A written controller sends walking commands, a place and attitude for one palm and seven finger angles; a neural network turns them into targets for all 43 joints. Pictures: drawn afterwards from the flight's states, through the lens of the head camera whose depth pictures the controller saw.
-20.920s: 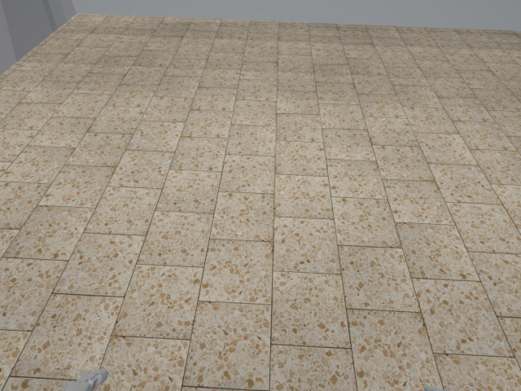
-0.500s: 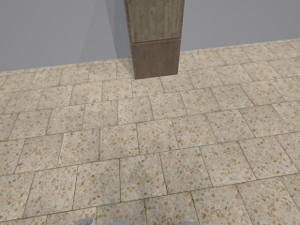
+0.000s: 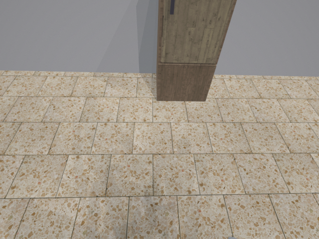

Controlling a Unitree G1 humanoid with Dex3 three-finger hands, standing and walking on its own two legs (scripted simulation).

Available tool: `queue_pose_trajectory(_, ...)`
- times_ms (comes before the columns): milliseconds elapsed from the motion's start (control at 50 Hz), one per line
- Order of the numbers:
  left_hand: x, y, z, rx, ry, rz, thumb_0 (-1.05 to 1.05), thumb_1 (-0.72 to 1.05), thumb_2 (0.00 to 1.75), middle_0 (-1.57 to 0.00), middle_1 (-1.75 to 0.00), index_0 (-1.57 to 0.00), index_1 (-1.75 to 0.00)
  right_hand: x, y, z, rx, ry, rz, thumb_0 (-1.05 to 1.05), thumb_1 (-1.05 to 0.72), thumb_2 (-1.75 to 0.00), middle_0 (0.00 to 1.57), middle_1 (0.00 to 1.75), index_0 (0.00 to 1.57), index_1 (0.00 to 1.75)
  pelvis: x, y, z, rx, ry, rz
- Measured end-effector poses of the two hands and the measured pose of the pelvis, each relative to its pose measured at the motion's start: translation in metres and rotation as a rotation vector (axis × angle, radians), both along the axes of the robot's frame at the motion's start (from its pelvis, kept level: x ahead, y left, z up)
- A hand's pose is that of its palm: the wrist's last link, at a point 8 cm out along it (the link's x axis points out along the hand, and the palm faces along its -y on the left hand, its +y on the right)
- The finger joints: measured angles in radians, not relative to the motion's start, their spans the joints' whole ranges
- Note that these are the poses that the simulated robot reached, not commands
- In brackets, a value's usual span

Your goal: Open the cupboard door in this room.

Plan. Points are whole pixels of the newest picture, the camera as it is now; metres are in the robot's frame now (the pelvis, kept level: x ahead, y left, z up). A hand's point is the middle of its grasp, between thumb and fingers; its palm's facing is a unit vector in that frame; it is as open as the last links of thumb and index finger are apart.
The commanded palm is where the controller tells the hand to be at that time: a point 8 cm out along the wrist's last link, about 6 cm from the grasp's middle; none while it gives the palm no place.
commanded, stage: turn or walk to find it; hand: left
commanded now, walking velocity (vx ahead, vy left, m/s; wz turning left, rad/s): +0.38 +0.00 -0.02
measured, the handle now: (172, 0) +1.29 +0.06 +0.08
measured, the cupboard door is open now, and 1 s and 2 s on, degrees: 0 0 0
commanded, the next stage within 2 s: stand and wait in 0.10 s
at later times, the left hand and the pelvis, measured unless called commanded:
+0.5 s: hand (135, 195) +0.27 +0.10 -0.16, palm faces -0.01 -0.97 -0.22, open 7.3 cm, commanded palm none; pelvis +0.16 -0.06 -0.01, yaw +0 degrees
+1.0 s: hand (127, 238) +0.15 +0.11 -0.17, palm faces +0.07 -0.98 -0.16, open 7.4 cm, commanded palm none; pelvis +0.19 -0.05 +0.01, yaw +1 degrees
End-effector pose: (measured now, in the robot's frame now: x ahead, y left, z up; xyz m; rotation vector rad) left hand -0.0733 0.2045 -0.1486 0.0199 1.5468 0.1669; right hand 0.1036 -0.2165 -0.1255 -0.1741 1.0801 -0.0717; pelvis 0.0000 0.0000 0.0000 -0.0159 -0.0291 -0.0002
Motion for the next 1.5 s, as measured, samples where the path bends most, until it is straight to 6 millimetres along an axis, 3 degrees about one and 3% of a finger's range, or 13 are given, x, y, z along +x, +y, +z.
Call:
queue_pose_trajectory(80, 0.085, 0.021, 0.008, 0.042, -0.124, -0.065, 0.01, 0.91, 0.90, -0.19, -0.30, -0.20, -0.30, -0.004, -0.017, 0.007, -0.040, 0.024, -0.102, -0.04, -0.96, -0.90, 0.20, 0.30, 0.21, 0.30, 0.029, 0.003, 0.008, 0.012, 0.002, -0.010)
queue_pose_trajectory(180, 0.195, 0.030, 0.022, 0.094, -0.303, -0.105, 0.01, 0.91, 0.90, -0.19, -0.30, -0.20, -0.30, -0.029, -0.029, 0.000, -0.046, 0.197, -0.142, -0.03, -0.95, -0.90, 0.20, 0.30, 0.21, 0.30, 0.068, -0.004, 0.011, 0.031, 0.010, -0.009)
queue_pose_trajectory(300, 0.303, 0.006, 0.031, 0.131, -0.420, -0.190, 0.01, 0.91, 0.90, -0.19, -0.30, -0.20, -0.30, -0.049, -0.033, -0.018, 0.016, 0.391, -0.197, -0.01, -0.92, -0.90, 0.20, 0.30, 0.20, 0.30, 0.117, -0.028, 0.003, 0.048, 0.008, -0.013)
queue_pose_trajectory(380, 0.344, -0.022, 0.023, 0.149, -0.459, -0.227, 0.00, 0.91, 0.90, -0.19, -0.30, -0.20, -0.30, -0.039, -0.043, -0.041, 0.066, 0.473, -0.214, 0.00, -0.91, -0.90, 0.20, 0.30, 0.20, 0.30, 0.150, -0.051, -0.014, 0.052, 0.000, -0.019)
queue_pose_trajectory(500, 0.332, -0.052, 0.022, 0.122, -0.391, -0.176, 0.00, 0.91, 0.90, -0.19, -0.30, -0.20, -0.30, 0.019, -0.061, -0.042, 0.065, 0.403, -0.172, 0.01, -0.91, -0.90, 0.20, 0.30, 0.20, 0.30, 0.161, -0.064, -0.006, 0.039, -0.022, 0.005)
queue_pose_trajectory(600, 0.319, -0.046, 0.024, 0.133, -0.367, -0.123, -0.02, 0.94, 0.90, -0.20, -0.30, -0.21, -0.30, 0.069, -0.067, -0.032, 0.052, 0.291, -0.113, 0.00, -0.91, -0.90, 0.20, 0.30, 0.20, 0.30, 0.166, -0.069, 0.000, 0.028, -0.010, 0.012)
queue_pose_trajectory(700, 0.294, -0.037, 0.015, 0.109, -0.320, -0.074, -0.01, 0.93, 0.90, -0.20, -0.30, -0.21, -0.30, 0.093, -0.074, -0.018, -0.005, 0.225, -0.093, 0.01, -0.93, -0.90, 0.20, 0.30, 0.20, 0.30, 0.171, -0.064, 0.002, 0.013, -0.003, 0.011)
queue_pose_trajectory(800, 0.266, -0.031, 0.001, 0.068, -0.230, -0.042, 0.00, 0.92, 0.90, -0.20, -0.30, -0.20, -0.30, 0.090, -0.066, -0.008, -0.042, 0.204, -0.100, 0.01, -0.93, -0.90, 0.20, 0.30, 0.20, 0.30, 0.175, -0.054, 0.002, 0.010, -0.012, 0.007)
queue_pose_trajectory(940, 0.231, -0.041, 0.005, 0.053, -0.111, -0.029, 0.00, 0.91, 0.90, -0.19, -0.30, -0.20, -0.30, 0.082, -0.047, -0.015, -0.002, 0.292, -0.082, 0.01, -0.91, -0.90, 0.20, 0.30, 0.20, 0.30, 0.187, -0.051, 0.006, 0.041, 0.005, 0.010)
queue_pose_trajectory(1080, 0.210, -0.059, 0.014, 0.041, -0.020, -0.036, 0.01, 0.91, 0.90, -0.19, -0.30, -0.20, -0.30, 0.078, -0.046, -0.018, 0.028, 0.336, -0.096, 0.02, -0.93, -0.90, 0.20, 0.30, 0.21, 0.30, 0.190, -0.054, 0.010, 0.024, 0.006, 0.010)
queue_pose_trajectory(1160, 0.213, -0.066, 0.013, 0.034, -0.021, -0.042, 0.01, 0.91, 0.90, -0.19, -0.30, -0.20, -0.30, 0.077, -0.048, -0.017, 0.032, 0.339, -0.106, 0.01, -0.92, -0.90, 0.20, 0.30, 0.20, 0.30, 0.193, -0.058, 0.010, 0.024, 0.005, 0.007)
queue_pose_trajectory(1300, 0.237, -0.072, 0.011, 0.036, -0.092, -0.055, 0.01, 0.91, 0.90, -0.19, -0.30, -0.20, -0.30, 0.077, -0.053, -0.017, 0.032, 0.334, -0.114, 0.01, -0.91, -0.90, 0.20, 0.30, 0.20, 0.30, 0.194, -0.065, 0.010, 0.023, -0.001, 0.007)
queue_pose_trajectory(1500, 0.247, -0.064, 0.013, 0.073, -0.113, -0.072, 0.01, 0.92, 0.90, -0.19, -0.30, -0.20, -0.30, 0.070, -0.055, -0.019, 0.044, 0.347, -0.129, 0.00, -0.91, -0.90, 0.20, 0.30, 0.20, 0.30, 0.193, -0.069, 0.009, 0.023, 0.002, -0.006)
